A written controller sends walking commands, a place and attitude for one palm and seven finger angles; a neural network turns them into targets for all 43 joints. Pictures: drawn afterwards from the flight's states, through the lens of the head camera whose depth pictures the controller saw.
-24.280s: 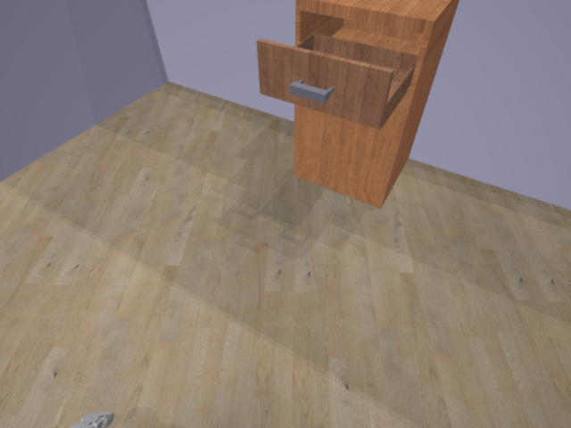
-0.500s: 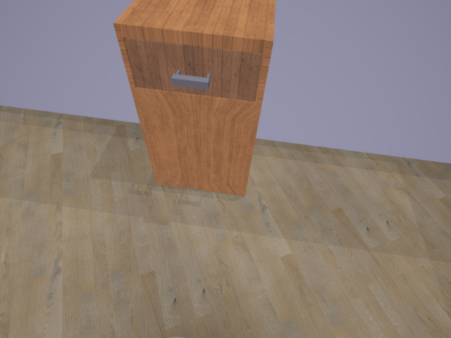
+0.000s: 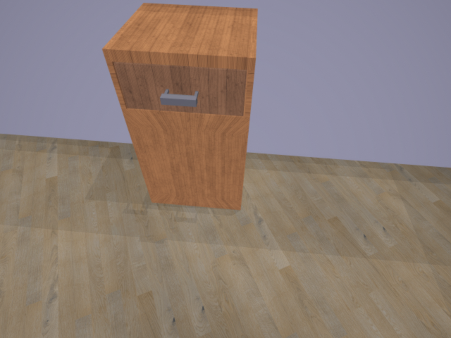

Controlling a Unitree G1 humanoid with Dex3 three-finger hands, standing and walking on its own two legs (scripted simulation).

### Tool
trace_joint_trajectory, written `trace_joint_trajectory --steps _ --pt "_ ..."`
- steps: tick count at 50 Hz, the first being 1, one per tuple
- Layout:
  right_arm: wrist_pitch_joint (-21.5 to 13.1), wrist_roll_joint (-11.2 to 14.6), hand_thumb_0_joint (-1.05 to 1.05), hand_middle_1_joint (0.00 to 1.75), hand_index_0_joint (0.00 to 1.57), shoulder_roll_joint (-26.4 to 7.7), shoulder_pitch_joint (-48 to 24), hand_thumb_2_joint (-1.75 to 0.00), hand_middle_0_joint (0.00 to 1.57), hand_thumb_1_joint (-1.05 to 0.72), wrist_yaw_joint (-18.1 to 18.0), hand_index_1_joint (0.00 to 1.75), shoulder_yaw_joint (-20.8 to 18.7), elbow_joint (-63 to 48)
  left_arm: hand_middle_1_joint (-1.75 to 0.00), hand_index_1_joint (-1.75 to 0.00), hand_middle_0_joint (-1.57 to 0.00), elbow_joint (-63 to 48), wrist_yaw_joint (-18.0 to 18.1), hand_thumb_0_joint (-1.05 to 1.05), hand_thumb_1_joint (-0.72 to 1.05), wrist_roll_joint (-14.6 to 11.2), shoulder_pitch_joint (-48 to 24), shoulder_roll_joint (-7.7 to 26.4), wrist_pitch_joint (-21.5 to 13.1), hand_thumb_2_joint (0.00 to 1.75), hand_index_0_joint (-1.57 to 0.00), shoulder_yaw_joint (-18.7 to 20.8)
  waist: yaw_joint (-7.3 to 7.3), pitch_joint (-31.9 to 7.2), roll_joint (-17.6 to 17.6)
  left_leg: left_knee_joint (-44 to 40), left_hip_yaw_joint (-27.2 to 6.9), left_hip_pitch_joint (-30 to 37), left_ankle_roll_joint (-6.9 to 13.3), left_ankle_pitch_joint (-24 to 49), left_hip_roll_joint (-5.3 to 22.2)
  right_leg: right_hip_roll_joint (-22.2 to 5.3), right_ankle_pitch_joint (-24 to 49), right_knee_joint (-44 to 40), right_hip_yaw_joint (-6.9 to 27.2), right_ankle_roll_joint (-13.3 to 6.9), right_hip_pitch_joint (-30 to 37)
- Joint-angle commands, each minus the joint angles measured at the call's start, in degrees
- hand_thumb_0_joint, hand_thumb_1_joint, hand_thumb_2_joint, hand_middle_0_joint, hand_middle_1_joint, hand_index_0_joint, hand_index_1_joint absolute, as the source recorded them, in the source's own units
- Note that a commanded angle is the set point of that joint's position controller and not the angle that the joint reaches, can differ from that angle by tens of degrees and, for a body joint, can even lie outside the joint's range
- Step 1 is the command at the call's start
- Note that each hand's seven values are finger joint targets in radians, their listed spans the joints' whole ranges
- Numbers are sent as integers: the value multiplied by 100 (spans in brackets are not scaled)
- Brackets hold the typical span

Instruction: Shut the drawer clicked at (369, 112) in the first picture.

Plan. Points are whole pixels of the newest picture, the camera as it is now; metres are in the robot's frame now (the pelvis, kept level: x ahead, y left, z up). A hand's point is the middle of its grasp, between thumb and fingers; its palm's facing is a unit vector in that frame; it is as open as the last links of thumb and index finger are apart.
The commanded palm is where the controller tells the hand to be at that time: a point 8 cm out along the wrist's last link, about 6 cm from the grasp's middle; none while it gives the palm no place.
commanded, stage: let the arm hang, fingers relaxed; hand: left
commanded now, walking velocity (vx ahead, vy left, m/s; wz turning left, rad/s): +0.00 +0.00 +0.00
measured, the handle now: (180, 96) +0.86 +0.20 -0.05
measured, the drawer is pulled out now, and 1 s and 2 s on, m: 0.00 0.00 0.00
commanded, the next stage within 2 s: look to check the result in 0.12 s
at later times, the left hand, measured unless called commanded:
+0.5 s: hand out of the picture +0.00 +0.16 -0.18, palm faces +0.05 -0.98 -0.17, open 7.4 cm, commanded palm none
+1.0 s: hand out of the picture +0.03 +0.15 -0.17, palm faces +0.04 -0.98 -0.19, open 7.4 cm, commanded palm none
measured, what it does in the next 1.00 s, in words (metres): stands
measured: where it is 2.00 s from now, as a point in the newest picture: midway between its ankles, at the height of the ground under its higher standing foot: outside the picture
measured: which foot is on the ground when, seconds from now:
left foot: down 0.00-1.00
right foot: down 0.00-1.00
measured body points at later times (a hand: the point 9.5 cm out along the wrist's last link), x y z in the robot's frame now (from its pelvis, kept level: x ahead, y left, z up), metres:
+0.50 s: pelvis +0.02 +0.00 +0.00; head +0.04 +0.00 +0.45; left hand +0.00 +0.21 -0.16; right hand +0.00 -0.21 -0.16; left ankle +0.04 +0.13 -0.74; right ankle +0.00 -0.10 -0.74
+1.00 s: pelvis +0.03 -0.01 +0.00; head +0.05 -0.02 +0.45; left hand +0.03 +0.21 -0.15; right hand +0.02 -0.22 -0.16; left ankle +0.04 +0.13 -0.74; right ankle +0.00 -0.10 -0.74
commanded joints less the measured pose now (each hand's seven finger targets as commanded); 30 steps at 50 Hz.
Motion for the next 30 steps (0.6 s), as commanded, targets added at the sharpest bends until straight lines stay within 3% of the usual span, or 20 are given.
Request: trace_joint_trajectory --steps 1,12,15,19,30 --pt "-19 22 0 30 20 -438 555 -90 20 -90 -35 30 -110 -91 -30 -30 -20 -97 23 0 90 -12 535 542 -55 90 -20 133 59 476 33 -406 -270 33 247 119 312 -615 -418 -873 614 -198 -481" --pt "-40 31 0 30 20 -511 512 -90 20 -90 -58 30 -107 -38 -30 -30 -20 -50 21 0 90 -24 516 549 -75 90 -20 131 37 343 2 -424 -259 221 235 400 366 -617 -60 -882 583 -178 -277" --pt "-46 37 0 30 20 -529 468 -90 20 -90 -63 30 -104 -26 -30 -30 -20 -39 20 0 90 -31 494 554 -65 90 -20 122 51 368 161 -481 -297 232 241 357 376 -590 -54 -864 573 -165 -266" --pt "-65 46 0 30 20 -576 431 -90 20 -90 -74 30 -105 -19 -30 -30 -20 -16 23 0 90 -33 499 559 -82 90 -20 120 44 228 49 -463 -290 326 246 560 402 -602 223 -836 551 -156 -107" --pt "-75 43 0 30 20 -649 302 -90 20 -90 -78 30 -99 5 -30 -30 -20 -21 22 0 90 -30 412 590 -79 90 -20 121 48 327 72 -565 -308 373 241 583 428 -568 301 -831 545 -122 -83"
